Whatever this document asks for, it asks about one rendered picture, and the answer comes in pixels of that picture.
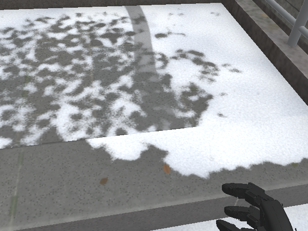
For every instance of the right robot hand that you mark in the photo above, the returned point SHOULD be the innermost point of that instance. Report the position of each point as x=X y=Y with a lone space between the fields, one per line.
x=270 y=217

